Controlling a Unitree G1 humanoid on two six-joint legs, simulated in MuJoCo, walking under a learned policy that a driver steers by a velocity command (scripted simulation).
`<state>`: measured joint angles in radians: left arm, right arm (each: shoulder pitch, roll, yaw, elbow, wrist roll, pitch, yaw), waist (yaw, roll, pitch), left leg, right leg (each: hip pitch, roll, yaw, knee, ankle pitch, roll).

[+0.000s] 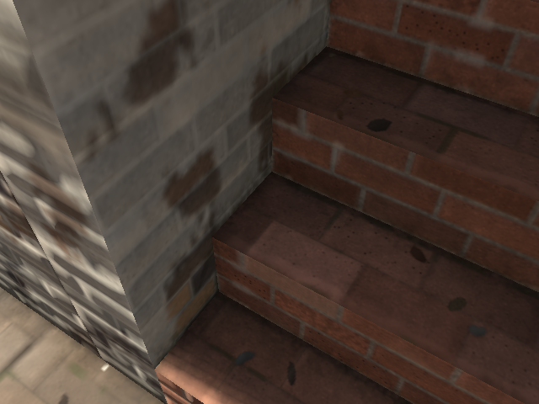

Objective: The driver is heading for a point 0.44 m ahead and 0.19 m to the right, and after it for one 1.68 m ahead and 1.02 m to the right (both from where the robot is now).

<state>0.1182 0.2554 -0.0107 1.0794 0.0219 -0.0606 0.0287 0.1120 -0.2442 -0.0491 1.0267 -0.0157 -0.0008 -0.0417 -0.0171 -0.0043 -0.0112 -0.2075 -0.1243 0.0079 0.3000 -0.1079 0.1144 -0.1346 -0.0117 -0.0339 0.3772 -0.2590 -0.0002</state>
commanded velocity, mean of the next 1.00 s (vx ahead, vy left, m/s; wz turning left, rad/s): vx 0.00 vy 0.00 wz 0.00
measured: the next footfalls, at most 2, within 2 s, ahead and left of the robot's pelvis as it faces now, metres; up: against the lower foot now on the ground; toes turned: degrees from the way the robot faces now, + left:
right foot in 1.96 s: +0.04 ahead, -0.18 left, +0.00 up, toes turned +2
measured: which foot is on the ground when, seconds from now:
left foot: down 0.00-1.00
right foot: down 0.00-1.00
